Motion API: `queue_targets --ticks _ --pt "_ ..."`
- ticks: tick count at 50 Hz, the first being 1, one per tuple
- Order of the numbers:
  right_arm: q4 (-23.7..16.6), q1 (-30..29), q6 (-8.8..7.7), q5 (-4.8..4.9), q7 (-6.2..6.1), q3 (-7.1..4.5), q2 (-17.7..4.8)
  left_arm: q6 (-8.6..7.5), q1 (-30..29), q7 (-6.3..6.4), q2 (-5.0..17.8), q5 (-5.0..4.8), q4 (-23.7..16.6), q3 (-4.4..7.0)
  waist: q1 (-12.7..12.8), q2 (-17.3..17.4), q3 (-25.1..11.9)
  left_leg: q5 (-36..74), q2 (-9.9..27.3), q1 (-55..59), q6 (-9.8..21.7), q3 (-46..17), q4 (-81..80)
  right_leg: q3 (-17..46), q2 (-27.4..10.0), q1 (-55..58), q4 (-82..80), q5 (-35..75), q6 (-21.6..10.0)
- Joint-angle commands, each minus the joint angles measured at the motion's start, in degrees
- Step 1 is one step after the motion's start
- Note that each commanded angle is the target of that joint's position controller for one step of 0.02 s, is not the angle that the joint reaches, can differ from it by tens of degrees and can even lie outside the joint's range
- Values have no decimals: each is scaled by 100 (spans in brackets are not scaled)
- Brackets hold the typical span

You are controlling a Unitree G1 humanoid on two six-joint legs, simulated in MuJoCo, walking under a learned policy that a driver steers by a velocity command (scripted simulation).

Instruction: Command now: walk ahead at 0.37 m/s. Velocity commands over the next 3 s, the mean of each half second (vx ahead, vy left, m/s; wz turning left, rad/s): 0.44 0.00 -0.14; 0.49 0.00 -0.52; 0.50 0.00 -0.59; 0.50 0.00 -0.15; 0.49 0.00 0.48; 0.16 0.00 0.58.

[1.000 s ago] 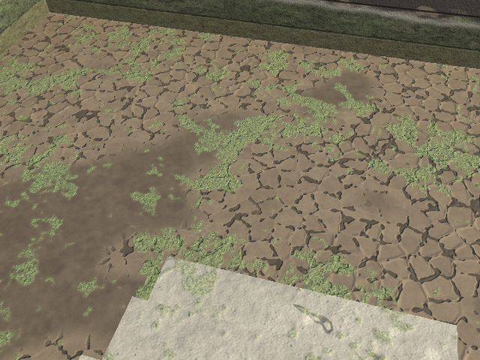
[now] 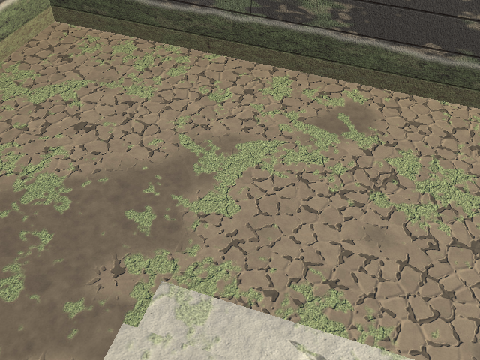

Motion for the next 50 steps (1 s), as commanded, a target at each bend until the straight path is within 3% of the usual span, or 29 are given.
queue_targets --ticks 1,2,5,12,13,14,18,20,21,22,23,24,25,26,28,30,31,33,35,37,38,40,41,42,43,44,45,47,50 --pt "661 2372 -123 -36 -6 -226 -769 -139 -1254 -54 42 -27 -680 -53 -1142 1958 823 467 984 1691 320 -1845 -1865 -187 159 -2706 2636 -457 -424" --pt "599 2193 -187 98 -18 -186 -923 -126 -1143 -49 63 105 -817 -82 -873 1885 1120 28 1602 1424 750 -3250 -2333 271 198 -3828 3352 -748 -415" --pt "256 1270 -329 -49 -23 10 -523 -136 -761 -93 403 -29 -502 5 -217 192 1355 1794 1471 1002 804 -2524 -1667 773 -277 -3850 3722 507 -294" --pt "230 721 -608 200 -194 177 -239 -41 -1581 -348 -56 35 -681 -239 -4 534 851 1276 155 -1270 326 -610 -202 -223 313 -1239 800 4779 -161" --pt "244 1380 -731 -709 28 460 157 -356 -916 -476 -256 420 -606 -429 55 417 1070 797 529 -2158 248 -558 -252 922 -280 -824 752 5194 -382" --pt "216 1265 -790 -725 78 404 62 -482 -816 -448 62 521 -632 -343 107 314 995 832 516 -2335 297 -592 -34 604 -95 -442 840 4939 -440" --pt "191 1833 -652 -226 -77 297 -600 -599 -986 -315 670 308 -706 -214 -72 19 764 2841 600 -490 95 -840 1748 136 111 -1016 -600 2927 -265" --pt "-9 1431 -426 -288 99 143 -952 -582 935 -257 590 303 70 -148 468 79 667 3671 548 -55 45 -1084 3633 77 126 -224 -1546 2787 -287" --pt "-287 362 -354 -374 321 100 -1051 -570 3255 -276 665 393 813 -22 1594 -740 554 3700 31 -1444 -293 -904 6362 278 14 1802 -2312 3842 -923" --pt "-196 1125 -319 -442 662 267 -104 -516 3510 -347 648 384 999 -119 1114 -1368 -1078 -2019 -430 -4103 -547 -896 8810 2071 -1399 4929 199 6463 -2082" --pt "-1019 -34 -370 1231 97 55 -315 -328 1717 -471 41 -932 275 -298 503 -496 -544 -2490 -467 -6039 -490 -251 8553 2592 -1764 4759 607 9262 -2396" --pt "-1696 -172 -692 -97 456 327 -222 -720 2726 -382 1238 330 536 11 1300 -257 -547 -1891 -115 -6972 -943 -1994 8132 4255 -2589 5025 264 4638 -2952" --pt "-1683 -408 -738 -64 472 190 -311 -814 1706 -412 738 417 455 -87 676 450 438 -1452 230 -7228 -594 -2115 7159 4351 -2546 3317 -207 2865 -2641" --pt "-1593 -461 -661 -298 317 263 -359 -817 122 -336 -401 569 -40 -524 135 1434 1003 612 890 -5927 -149 -2141 4211 2789 -1956 936 -694 2542 -1841" --pt "-1250 187 -495 -392 173 209 -193 -850 -571 -331 -248 414 -532 -618 -413 5 1123 2720 756 -1192 103 -961 2085 1250 -177 -4188 -596 1210 -1479" --pt "-1417 529 -389 -476 359 455 149 -877 -451 -357 393 298 -780 -536 -789 -428 674 3227 346 511 -312 -104 3500 1572 7 -5506 6 1673 -1378" --pt "-1518 355 -454 -344 290 476 107 -1029 22 -272 247 363 -647 -598 -583 256 773 4097 769 -170 -492 -1183 2720 1927 26 -4901 833 1508 -1125" --pt "-1888 -847 -428 -477 222 405 -359 -1099 1949 60 210 102 -161 -574 538 48 705 3977 420 -2427 -555 -665 990 2225 3 -1955 2084 579 -1106" --pt "-2078 -2127 -388 -375 343 619 -32 -951 2503 166 -400 -8 -72 -621 1414 162 979 5168 737 -3014 -300 -1204 -2487 2328 145 -901 2575 -630 -860" --pt "-2283 -2379 -305 -48 393 435 -186 -740 2178 -42 365 122 -201 -536 1058 -250 968 4537 -57 -612 -388 -121 -2259 2578 223 -2502 1851 -140 -1018" --pt "-1985 -1273 -354 -103 404 344 -411 -632 1809 -202 495 302 -368 -574 425 -645 866 3962 122 994 -152 -218 -1899 2877 103 -3139 2032 -114 -921" --pt "-773 2576 -490 -279 351 -180 -1372 -527 1326 -716 398 342 -586 -629 -1307 364 -413 4950 1144 4181 783 -662 -1014 2521 694 -4052 5785 114 -96" --pt "-832 2451 -449 -438 494 -211 -1721 -536 2662 -811 -534 65 -334 -705 -458 1304 -2286 7412 2168 5653 1482 -1560 802 1975 804 -4619 8424 -1964 -180" --pt "-1081 2042 -362 -591 545 -201 -1842 -549 2374 -820 -109 -107 -723 -598 -563 1037 -1905 7698 2603 5009 1671 -2263 471 1693 880 -5712 9674 -1798 -152" --pt "-1261 1413 -298 -447 570 -158 -1725 -547 1356 -725 154 -79 -1209 -543 -612 913 -1109 5607 2807 3926 1767 -2625 -275 1386 637 -6648 9866 -1310 -129" --pt "-1391 646 -358 -258 567 -36 -1208 -517 537 -548 185 56 -1457 -523 -462 324 22 2092 2618 2288 1496 -2510 -1152 1268 71 -7033 8877 -210 -130" --pt "-1414 304 -418 -471 535 148 -507 -452 756 -451 -166 68 -1351 -656 -53 -229 484 1701 2642 729 1175 -2111 -1568 1597 -460 -6056 8056 1048 -218" --pt "-1041 769 -698 -419 191 340 357 -324 1054 -449 -481 159 -1257 -745 333 13 1013 1599 2008 -483 760 -1336 -1782 1438 -941 -5438 6217 2016 -293" --pt "-745 1004 -1038 -475 -134 419 278 -291 436 -652 -116 191 -1396 -623 -85 565 1069 942 1630 -1190 731 -629 -2311 946 -725 -4827 3883 3468 -377"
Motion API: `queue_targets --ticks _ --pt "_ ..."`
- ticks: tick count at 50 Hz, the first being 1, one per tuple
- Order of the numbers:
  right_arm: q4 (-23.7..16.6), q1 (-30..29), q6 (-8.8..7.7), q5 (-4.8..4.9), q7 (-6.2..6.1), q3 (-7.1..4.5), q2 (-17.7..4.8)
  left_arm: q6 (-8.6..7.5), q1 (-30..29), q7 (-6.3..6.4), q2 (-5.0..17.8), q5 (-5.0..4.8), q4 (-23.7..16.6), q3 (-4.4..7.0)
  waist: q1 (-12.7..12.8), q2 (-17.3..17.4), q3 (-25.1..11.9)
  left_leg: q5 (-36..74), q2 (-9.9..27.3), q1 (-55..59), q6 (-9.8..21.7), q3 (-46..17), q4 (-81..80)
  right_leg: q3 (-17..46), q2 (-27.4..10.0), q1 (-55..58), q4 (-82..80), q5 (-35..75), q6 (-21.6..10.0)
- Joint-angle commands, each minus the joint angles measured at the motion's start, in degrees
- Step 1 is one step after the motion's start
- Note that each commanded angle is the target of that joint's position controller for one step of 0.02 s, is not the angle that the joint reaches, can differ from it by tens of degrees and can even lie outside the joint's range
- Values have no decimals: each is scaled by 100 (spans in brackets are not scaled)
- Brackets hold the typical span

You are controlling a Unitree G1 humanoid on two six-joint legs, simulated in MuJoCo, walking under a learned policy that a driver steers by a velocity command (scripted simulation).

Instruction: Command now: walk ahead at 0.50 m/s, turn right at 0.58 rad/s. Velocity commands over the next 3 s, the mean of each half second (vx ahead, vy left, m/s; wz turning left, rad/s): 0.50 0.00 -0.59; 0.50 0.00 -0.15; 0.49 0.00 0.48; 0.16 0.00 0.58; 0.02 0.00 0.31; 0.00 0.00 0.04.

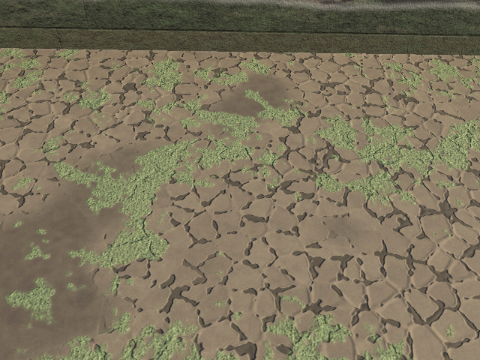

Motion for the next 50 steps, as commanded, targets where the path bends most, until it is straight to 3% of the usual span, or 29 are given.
queue_targets --ticks 1,2,4,6,10,13,16,20,23,24,25,26,27,28,29,30,32,34,35,37,40,42,43,44,45,46,47,49,50 --pt "116 576 -335 -221 -197 194 13 36 255 -170 -168 41 -231 -44 -95 1160 823 845 1720 -993 913 -1338 -2335 265 -279 -103 -1393 1341 -115" --pt "208 474 -308 -244 -175 129 -308 26 718 -275 -153 123 -6 -31 190 982 843 1327 1782 -798 949 -1451 -1898 639 -146 -333 -957 1588 -124" --pt "444 435 -278 -333 -135 244 -75 -108 184 -241 101 132 -135 34 85 271 813 2277 2022 444 747 -1369 -1594 1448 -138 -1266 -1927 2093 -244" --pt "675 900 -303 -259 -241 309 33 -157 -269 -161 13 103 -303 43 -15 762 725 2390 1865 1118 515 -1014 -1539 1074 -97 -1166 -2903 2574 -276" --pt "766 1439 -250 -220 -250 434 164 -133 -1350 -272 19 -40 -423 20 -400 766 876 1531 1280 234 440 94 -1374 -24 -153 850 -4150 3861 -64" --pt "695 1455 -193 -38 -344 396 -34 -36 -1856 -284 259 87 -591 58 -545 710 1183 1513 1322 878 373 70 -1021 -216 -210 979 -5152 3030 -50" --pt "946 2182 52 113 -554 269 -150 13 -2382 -310 6 183 -603 -74 -1027 620 1468 1698 1597 2452 434 -348 -562 -292 -428 181 -6618 2505 173" --pt "958 2153 288 94 -515 191 -49 -1 -2716 -203 10 340 -366 -107 -1109 511 1324 2067 1684 2464 436 -433 -151 -541 -372 977 -7140 1984 139" --pt "711 1426 386 -118 -269 75 -560 -189 -1246 -27 495 215 322 189 -347 276 501 2575 1409 1103 140 67 1819 -1048 40 3932 -6685 2301 29" --pt "657 1132 400 -184 28 47 -758 -275 457 18 972 111 801 415 458 -43 -261 1984 866 -412 -160 275 3319 -1252 174 6746 -6538 3429 -143" --pt "557 1771 321 -186 323 179 -115 -244 2246 3 1669 223 1424 658 646 -1126 -2016 -2013 284 -2693 -685 9 5851 -144 -556 10624 -4414 5833 -1373" --pt "66 1036 185 56 530 124 -486 -182 3003 44 1853 198 1678 810 1268 -617 -3239 -2857 88 -3635 -789 -935 7559 1081 -1219 11813 -4239 6103 -2026" --pt "-649 -625 -100 382 539 34 -731 -234 2897 187 1514 247 1638 745 1689 -349 -2289 -3048 -38 -5361 -762 -1162 7819 1872 -1356 11303 -4889 4036 -2186" --pt "-925 -1408 -229 493 380 42 -797 -274 2372 215 1072 111 1563 638 1602 101 -1264 -3193 301 -5658 -621 -1405 7783 1878 -1425 9710 -5361 2415 -2052" --pt "-924 -1355 -180 356 309 62 -724 -206 1458 187 272 79 1280 362 969 880 -659 -2495 761 -5011 -268 -1846 6337 1644 -1290 7905 -5597 1050 -1638" --pt "-809 -1176 -96 289 223 -28 -772 -260 329 105 67 97 844 218 151 1291 356 -1317 905 -3816 -122 -1931 4594 1349 -1202 5209 -5902 1016 -1592" --pt "-349 -250 173 223 139 22 -228 -404 -897 71 145 -65 333 94 -669 534 1130 157 911 -1345 -34 -1943 2857 912 -988 1217 -6663 -75 -1551" --pt "-224 642 360 18 300 183 -23 -490 -935 46 481 138 159 150 -950 183 644 1881 600 -599 50 -1699 3401 849 -454 29 -5868 -1462 -1512" --pt "-298 256 319 -111 320 225 44 -584 -871 141 -48 161 61 -10 -622 344 568 3539 876 -1386 68 -2239 2488 915 -400 520 -5590 -1743 -1349" --pt "-433 -168 262 197 226 231 -26 -599 -873 300 76 285 -114 -6 -415 485 306 5111 517 391 -204 -1564 769 -114 212 -101 -4942 -2843 -711" --pt "-780 -1426 410 183 161 -50 -1016 -594 -143 200 352 265 43 -19 -176 215 1000 4218 753 -420 -389 -1578 379 680 -618 1048 -4305 -3527 -577" --pt "-1040 -2300 416 -22 173 5 -983 -447 485 323 550 89 292 9 302 305 1117 3824 941 -1369 -142 -1695 -1061 1343 -1073 2886 -3914 -3303 -481" --pt "-1159 -2709 342 1310 257 -105 -789 -186 142 693 825 -774 348 366 640 264 683 3843 775 -1627 -78 -1856 -1716 837 -588 3601 -3256 -1851 -368" --pt "-961 -1936 315 1330 308 -179 -904 -43 190 795 905 -648 500 370 195 413 307 3937 546 -808 42 -1483 -1867 411 -488 3661 -2270 -893 -226" --pt "-329 -334 330 1141 316 -417 -1196 -52 483 824 519 -496 745 359 -311 785 -443 5128 487 936 255 -1264 -1429 -80 -150 3025 -593 -739 -90" --pt "87 781 325 891 342 -495 -1571 -185 1004 716 -6 -506 715 286 -462 2130 -1102 7063 965 2978 705 -1715 -96 -875 527 1153 2142 -3531 428" --pt "131 944 374 997 358 -609 -1747 -329 1197 636 -85 -599 508 199 -423 2866 -1552 5294 1344 4084 1338 -3239 179 -663 540 -653 3815 -4557 704" --pt "196 821 485 968 157 -559 -1428 -474 -565 689 -106 -895 -332 154 -701 1991 -1331 1043 2087 3910 1738 -5471 -1617 -452 252 -2430 3377 -3345 614" --pt "-68 279 482 701 65 -464 -1119 -445 -1245 762 -38 -815 -486 167 -705 806 -1016 777 2219 3108 1705 -5734 -1733 -267 92 -2275 2976 -2818 512"
Over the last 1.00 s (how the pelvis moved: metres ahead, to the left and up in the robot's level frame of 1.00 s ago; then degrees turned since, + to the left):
0.52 0.12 -0.35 -22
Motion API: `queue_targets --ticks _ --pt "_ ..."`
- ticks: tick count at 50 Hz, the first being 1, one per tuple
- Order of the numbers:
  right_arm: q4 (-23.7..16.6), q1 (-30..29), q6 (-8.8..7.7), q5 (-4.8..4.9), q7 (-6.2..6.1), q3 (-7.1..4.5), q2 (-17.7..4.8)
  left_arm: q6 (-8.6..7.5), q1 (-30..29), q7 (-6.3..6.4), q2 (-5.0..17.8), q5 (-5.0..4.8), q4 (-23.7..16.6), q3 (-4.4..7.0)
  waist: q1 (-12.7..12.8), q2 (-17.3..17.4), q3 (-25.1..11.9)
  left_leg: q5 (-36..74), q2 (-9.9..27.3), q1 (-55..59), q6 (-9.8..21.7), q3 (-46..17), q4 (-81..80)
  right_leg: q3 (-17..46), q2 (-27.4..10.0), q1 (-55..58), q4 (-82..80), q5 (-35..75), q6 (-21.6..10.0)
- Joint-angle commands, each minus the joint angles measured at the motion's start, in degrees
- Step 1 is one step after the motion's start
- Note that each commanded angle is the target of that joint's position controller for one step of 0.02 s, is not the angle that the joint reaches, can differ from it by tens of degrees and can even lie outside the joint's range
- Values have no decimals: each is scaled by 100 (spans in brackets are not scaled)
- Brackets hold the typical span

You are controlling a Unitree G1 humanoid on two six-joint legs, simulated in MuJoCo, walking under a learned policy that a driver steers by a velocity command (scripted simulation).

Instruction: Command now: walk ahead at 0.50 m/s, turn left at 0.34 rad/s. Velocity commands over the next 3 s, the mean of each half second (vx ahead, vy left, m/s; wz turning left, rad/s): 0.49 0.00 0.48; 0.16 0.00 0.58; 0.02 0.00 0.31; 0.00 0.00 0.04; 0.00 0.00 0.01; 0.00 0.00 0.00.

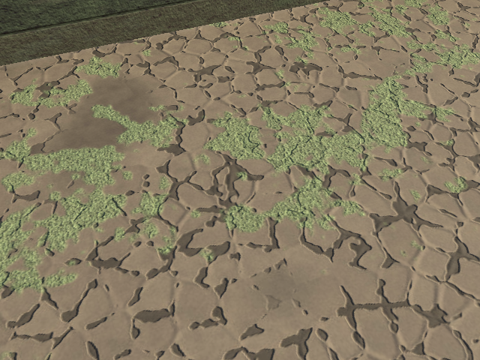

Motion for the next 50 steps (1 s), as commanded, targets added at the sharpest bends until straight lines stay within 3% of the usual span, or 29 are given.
queue_targets --ticks 1,2,3,4,5,6,9,11,13,15,16,17,18,19,21,23,26,31,36,37,38,39,40,41,42,43,44,46,50 --pt "-167 902 0 -341 -201 -180 -949 -119 -792 126 127 7 -1000 -9 -361 -141 -785 -3 2426 3166 1649 -4353 -1490 173 -367 -3556 -348 1303 -160" --pt "-257 431 -65 -392 -225 -62 -572 -104 -908 96 65 142 -1018 24 -78 -234 -476 239 2244 2219 1478 -3938 -1285 469 -502 -3275 -1032 1798 -283" --pt "-365 122 -90 -349 -211 0 -441 -47 -855 84 286 215 -1039 109 175 -52 -78 89 1763 1361 1208 -3152 -1391 465 -581 -2899 -2315 2406 -362" --pt "-532 -188 -106 -294 -285 -49 -649 -5 -1179 90 384 368 -1223 150 207 223 356 358 1049 -49 1030 -2095 -1902 146 -393 -1721 -4035 3053 -230" --pt "-655 -225 -84 -217 -385 -112 -808 -15 -1307 94 341 529 -1259 169 115 407 222 774 643 -662 971 -1476 -2028 -144 -153 -455 -5417 3843 -60" --pt "-653 -70 -100 -173 -464 -137 -848 -31 -1523 70 232 534 -1275 160 35 557 39 1061 451 -1037 941 -1160 -2081 -247 56 597 -6308 4466 140" --pt "-476 444 -98 -5 -568 -281 -995 -2 -1957 -23 225 182 -1387 161 -140 766 52 1073 928 97 1092 -1602 -2184 -23 190 767 -7625 4492 379" --pt "-380 811 -82 64 -560 -294 -703 -12 -2298 -77 343 168 -1479 207 -340 463 157 735 1077 894 972 -1991 -1893 86 210 548 -8279 4368 245" --pt "-411 1002 -43 38 -542 -363 -683 -113 -2331 -145 476 217 -1526 287 -349 480 77 544 1040 1309 846 -2233 -1456 97 271 821 -8718 4016 11" --pt "-594 854 -30 -19 -493 -341 -511 -213 -1537 -144 704 264 -1333 431 78 552 -413 1031 622 1061 668 -2157 -541 77 198 2222 -8823 3606 -336" --pt "-801 529 -85 -84 -433 -273 -263 -245 -461 -129 1053 351 -1126 556 599 115 -1124 640 181 104 426 -1609 1061 875 -680 3899 -8585 3822 -683" --pt "-999 1216 -163 27 -391 -151 113 -228 333 -172 1516 394 -879 696 380 -1787 -1978 -1643 -498 -1770 116 -1113 2826 3318 -2121 5701 -9079 2972 -1712" --pt "-937 1024 -202 66 -371 -263 -490 -197 351 -168 1104 343 -885 613 451 -1397 -1736 -1845 -107 -2618 79 -1246 3788 3957 -2260 5616 -9327 1798 -1756" --pt "-1062 494 -161 19 -376 -361 -776 -155 -45 -147 766 320 -1001 525 492 -896 -1036 -1270 90 -2938 73 -1150 4095 3172 -2001 5023 -9445 1850 -1518" --pt "-1225 70 -63 -114 -413 -393 -648 -76 -837 -178 495 370 -1078 436 156 -347 -421 -420 477 -2469 4 -916 3734 1939 -1536 3623 -9740 3068 -1264" --pt "-1317 117 56 -59 -384 -391 -462 -54 -1022 -208 431 428 -996 400 -128 -437 -231 -327 627 -1916 -58 -813 3470 1180 -1324 2841 -9975 3953 -1147" --pt "-1521 -81 135 -131 -401 -371 -322 -74 -903 -157 728 434 -814 480 -232 -342 -101 -9 542 -1943 -251 -612 2677 302 -1318 2671 -9918 6234 -1175" --pt "-1872 -747 128 -137 -199 -279 -240 98 -1028 68 1049 293 -755 533 -123 -573 -325 1506 373 -969 -251 -19 791 -831 -1072 2568 -9708 6346 -905" --pt "-2100 -827 199 -187 -1 -425 -630 212 -1007 88 1366 132 -765 640 -202 -692 -449 827 86 -223 95 233 -243 -963 -1305 3099 -8742 6412 -596" --pt "-1985 -416 186 -200 3 -504 -762 238 -1036 91 1376 100 -778 650 -426 -548 -597 1014 -115 361 237 368 -713 -1075 -1169 3086 -8063 6515 -463" --pt "-1843 85 171 -211 -71 -648 -1094 249 -767 59 1243 176 -744 620 -600 -50 -863 2119 -193 1413 458 204 -985 -1237 -840 2610 -6884 5948 -198" --pt "-1898 361 161 -251 -195 -774 -1742 238 -479 -8 758 523 -937 464 -395 1447 -1308 5307 1229 3091 1068 -1647 -519 -1290 -303 761 -4814 2130 196" --pt "-2114 334 139 -296 -163 -695 -1889 134 -58 -138 793 495 -1091 356 -220 1802 -2473 5178 2389 4282 2327 -3813 -883 -148 432 -497 -3235 -201 325" --pt "-2247 331 181 -342 -140 -597 -1527 118 -525 -215 1199 318 -1100 447 -538 830 -2500 4215 2070 3969 2040 -3340 -1129 394 202 -713 -2957 326 203" --pt "-2286 -74 180 -267 -151 -525 -1305 173 -922 -194 1161 281 -1219 424 -456 573 -1963 3584 1778 3378 1706 -2742 -1172 381 72 -853 -3234 899 106" --pt "-2301 -353 222 -161 -184 -467 -1104 271 -978 -109 1059 361 -1118 420 -292 82 -1478 3146 1493 2647 1416 -2320 -1273 351 -120 -744 -3669 1248 140" --pt "-2332 -531 269 -133 -210 -430 -997 378 -992 -25 1094 413 -1129 446 -140 166 -1187 2830 1335 1934 1307 -2160 -1392 328 -188 -434 -4110 1428 144" --pt "-2420 -711 313 -225 -249 -449 -1061 508 -970 8 976 417 -1206 443 39 421 -1016 2574 1049 1139 1212 -2021 -1552 200 -42 133 -4623 1663 143" --pt "-2509 -640 365 -193 -421 -517 -1212 544 -1223 57 816 404 -1353 386 -26 561 -1052 1743 940 1045 1094 -2168 -1587 311 137 222 -5615 2034 240"
Over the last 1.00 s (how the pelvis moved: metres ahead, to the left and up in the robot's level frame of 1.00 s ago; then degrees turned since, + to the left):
0.64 -0.11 -0.34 -20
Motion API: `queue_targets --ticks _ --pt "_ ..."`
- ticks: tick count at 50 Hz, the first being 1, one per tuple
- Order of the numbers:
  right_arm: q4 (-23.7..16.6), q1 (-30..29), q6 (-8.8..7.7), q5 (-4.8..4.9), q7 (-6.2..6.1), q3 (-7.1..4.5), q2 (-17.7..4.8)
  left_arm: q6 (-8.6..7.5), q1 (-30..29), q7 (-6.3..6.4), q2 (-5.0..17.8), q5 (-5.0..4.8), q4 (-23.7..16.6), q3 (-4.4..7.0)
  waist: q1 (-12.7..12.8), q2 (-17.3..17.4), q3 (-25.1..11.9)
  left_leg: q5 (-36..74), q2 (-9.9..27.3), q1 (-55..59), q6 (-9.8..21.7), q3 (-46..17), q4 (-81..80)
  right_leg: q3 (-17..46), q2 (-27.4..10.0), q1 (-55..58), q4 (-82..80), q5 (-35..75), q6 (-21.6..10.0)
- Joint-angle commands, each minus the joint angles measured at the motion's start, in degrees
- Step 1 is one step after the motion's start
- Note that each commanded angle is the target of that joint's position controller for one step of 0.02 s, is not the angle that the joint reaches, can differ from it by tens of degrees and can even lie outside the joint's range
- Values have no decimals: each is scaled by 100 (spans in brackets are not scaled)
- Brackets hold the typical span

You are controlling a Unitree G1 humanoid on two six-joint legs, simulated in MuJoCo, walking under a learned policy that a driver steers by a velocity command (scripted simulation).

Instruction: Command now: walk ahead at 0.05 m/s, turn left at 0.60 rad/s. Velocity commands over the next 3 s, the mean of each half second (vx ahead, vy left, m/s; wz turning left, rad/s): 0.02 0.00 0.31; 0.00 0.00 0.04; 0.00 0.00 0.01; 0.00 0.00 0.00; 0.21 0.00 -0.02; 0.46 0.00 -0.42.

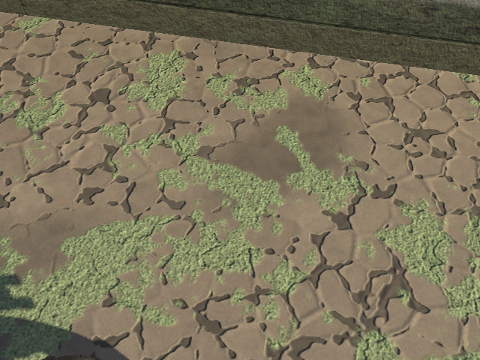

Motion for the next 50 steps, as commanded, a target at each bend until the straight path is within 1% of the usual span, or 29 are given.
queue_targets --ticks 1,4,8,10,11,12,13,14,15,16,17,18,20,21,22,23,24,25,26,27,28,29,30,31,33,35,38,44,50 --pt "-542 -160 -15 25 -151 -283 -936 34 393 48 387 4 -248 100 187 616 -1391 424 1379 1087 920 -1689 -684 80 98 318 -555 372 53" --pt "-610 -196 60 8 -191 -263 -874 41 238 12 387 -20 -331 89 113 779 -1232 -610 1280 898 808 -1856 -759 80 176 527 -1072 549 59" --pt "-598 -61 100 -38 -157 -171 -725 -29 267 -98 399 -43 -385 64 0 975 -1205 -548 1302 994 748 -2024 -564 -62 191 1121 -1840 403 -23" --pt "-599 -77 126 -9 -151 -98 -629 -92 499 -186 316 -30 -349 53 172 926 -1141 -383 1172 874 583 -1968 -315 -269 239 1843 -2935 935 -191" --pt "-551 110 128 -3 -154 -66 -533 -109 606 -228 395 34 -343 77 191 778 -1101 -543 991 677 381 -1841 -127 -164 45 2321 -3421 1338 -326" --pt "-566 293 105 -51 -162 -12 -330 -109 724 -228 766 165 -413 148 79 -33 -1099 -1363 527 180 26 -1356 692 741 -912 2784 -3799 1969 -686" --pt "-746 284 50 5 -137 -52 -433 -94 588 -231 1071 253 -353 215 -177 -1555 -811 -2491 -153 -281 -274 -399 1267 1886 -1757 2405 -4207 2597 -1573" --pt "-738 -3 -25 -59 -125 -169 -846 -131 392 -210 760 262 -536 160 63 -1367 -796 -2856 69 -265 -501 -517 2318 2268 -2054 2155 -4366 2650 -1975" --pt "-665 -68 -31 1 -112 -260 -1022 -150 336 -182 746 179 -571 170 103 -1030 -763 -2755 35 -406 -590 -524 3018 2018 -1881 2268 -4255 2729 -1930" --pt "-496 90 19 11 -125 -264 -906 -153 243 -166 733 91 -584 165 18 -707 -727 -2605 65 -464 -690 -516 3391 1632 -1603 2361 -4124 2836 -1737" --pt "-441 177 73 -11 -136 -234 -770 -155 201 -164 644 -5 -574 137 -7 -644 -685 -2423 133 -548 -769 -548 3582 1415 -1483 2484 -4033 3029 -1621" --pt "-365 250 114 -3 -130 -172 -539 -140 202 -168 503 -24 -546 81 -43 -579 -689 -2316 166 -400 -827 -514 3605 1127 -1313 2468 -3972 3312 -1545" --pt "-333 238 138 14 -106 -33 -195 -77 145 -206 347 -11 -512 26 -75 -756 -732 -2139 333 4 -905 -97 2716 587 -926 2504 -3887 3396 -1365" --pt "-357 86 126 14 -90 32 -79 -43 199 -217 360 -11 -489 31 28 -902 -777 -2118 433 282 -922 96 2117 446 -800 2566 -3838 3364 -1318" --pt "-391 -90 116 27 -77 61 -34 -14 375 -221 433 -10 -437 51 166 -1036 -803 -2168 470 487 -929 211 1620 466 -804 2673 -3807 3325 -1351" --pt "-393 -146 115 64 -70 38 -115 6 519 -225 537 -16 -397 74 235 -1108 -810 -2119 464 647 -929 293 1196 554 -852 2775 -3756 3276 -1399" --pt "-343 -74 116 93 -68 5 -198 16 556 -226 597 -37 -386 79 203 -1095 -806 -1758 451 870 -893 368 637 607 -871 2803 -3685 3237 -1400" --pt "-253 71 110 93 -66 -8 -215 17 542 -226 594 -75 -379 64 102 -1057 -763 -1113 421 1213 -814 453 -158 596 -836 2736 -3607 3208 -1329" --pt "-196 129 102 55 -65 -13 -265 -10 650 -226 553 -100 -351 48 104 -1002 -739 -578 453 1573 -710 373 -594 626 -793 2602 -3587 3116 -1182" --pt "-231 174 96 -15 -80 -26 -416 -65 738 -241 485 -74 -337 14 116 -789 -847 -97 703 2003 -574 64 -614 644 -757 2370 -3567 2727 -922" --pt "-281 232 100 -81 -114 -74 -716 -152 811 -291 402 42 -368 -19 260 -189 -1020 1143 1139 2455 -409 -271 -169 351 -502 1990 -3268 2270 -661" --pt "-114 179 90 -91 -83 -110 -737 -211 943 -321 268 49 -334 -42 448 711 -1041 422 1105 2004 -177 -237 71 -154 -99 2122 -3363 1506 -411" --pt "-204 100 61 -96 -25 -61 -437 -210 608 -318 462 68 -307 -22 187 531 -862 -192 999 1630 -143 -255 -75 -269 -36 2287 -3194 1308 -243" --pt "-149 91 29 -133 -12 1 -269 -185 438 -315 422 54 -335 -19 176 451 -723 -498 985 1407 -199 -260 -161 -293 -35 2311 -3171 1303 -220" --pt "-140 75 -47 -116 -18 2 -343 -98 412 -270 348 36 -335 -30 173 409 -459 -590 908 1166 -288 -196 -169 -275 -51 2266 -3109 1466 -278" --pt "-106 159 -98 -106 -48 29 -300 -68 474 -244 321 24 -307 -25 194 423 -390 -653 881 1051 -315 -174 -149 -252 -62 2297 -3100 1452 -312" --pt "-91 206 -116 -97 -77 60 -249 -56 527 -217 292 18 -224 -23 190 324 -307 -796 856 981 -320 -177 -136 -254 -50 2279 -3100 1392 -286" --pt "-9 332 -146 -88 -97 90 -185 -50 629 -175 289 4 -38 -15 171 119 -303 -795 791 1008 -323 -121 -58 -234 -55 2277 -3110 1420 -245" --pt "137 447 -159 -77 -110 110 -113 -47 723 -132 291 -9 174 -15 161 62 -330 -704 726 1058 -339 -38 7 -219 -65 2276 -3109 1449 -248"
Over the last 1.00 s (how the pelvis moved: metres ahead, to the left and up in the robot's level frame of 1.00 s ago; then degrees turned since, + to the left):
0.41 0.09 0.01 34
